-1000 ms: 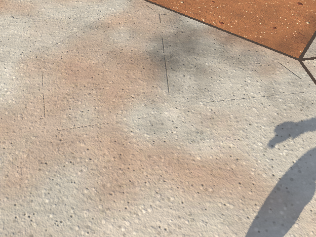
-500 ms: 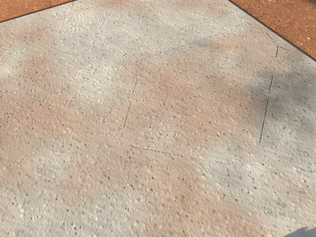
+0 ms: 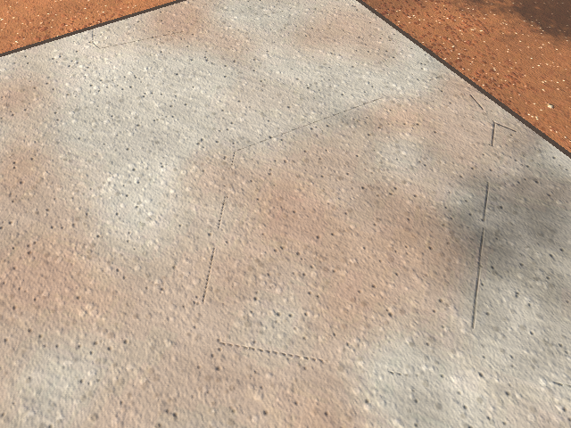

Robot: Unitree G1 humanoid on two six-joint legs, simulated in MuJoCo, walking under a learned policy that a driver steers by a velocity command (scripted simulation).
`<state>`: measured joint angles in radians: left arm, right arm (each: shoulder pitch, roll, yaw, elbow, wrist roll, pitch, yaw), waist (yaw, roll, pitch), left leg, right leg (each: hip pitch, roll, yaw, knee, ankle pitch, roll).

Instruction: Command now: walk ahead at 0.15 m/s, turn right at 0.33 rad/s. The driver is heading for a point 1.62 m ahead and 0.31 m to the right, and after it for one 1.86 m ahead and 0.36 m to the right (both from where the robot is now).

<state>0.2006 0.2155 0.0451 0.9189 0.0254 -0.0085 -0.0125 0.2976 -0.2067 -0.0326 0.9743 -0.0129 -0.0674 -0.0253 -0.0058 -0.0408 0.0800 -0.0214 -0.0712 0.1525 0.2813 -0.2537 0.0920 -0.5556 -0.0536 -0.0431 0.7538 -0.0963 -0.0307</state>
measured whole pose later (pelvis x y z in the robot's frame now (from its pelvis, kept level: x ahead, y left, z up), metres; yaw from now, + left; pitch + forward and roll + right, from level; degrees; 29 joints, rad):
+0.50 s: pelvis +0.06 -0.01 -0.01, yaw -16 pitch +1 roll +1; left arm 0.21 0.27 0.09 0.84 0.02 0.04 0.00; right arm 0.15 -0.25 -0.05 0.84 -0.01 0.05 -0.04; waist 0.04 0.00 0.05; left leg -0.44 0.00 -0.07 0.84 -0.40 -0.04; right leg -0.35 0.13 0.11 0.42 -0.08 -0.09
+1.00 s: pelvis +0.07 +0.03 +0.00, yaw -20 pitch -1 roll +0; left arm 0.19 0.24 0.03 0.97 0.01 0.03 0.03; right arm 0.21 -0.22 -0.02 0.91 -0.01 0.00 -0.03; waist -0.01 0.00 0.04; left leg -0.17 -0.03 0.00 0.42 -0.23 0.03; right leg -0.10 0.03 0.07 0.38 -0.26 -0.01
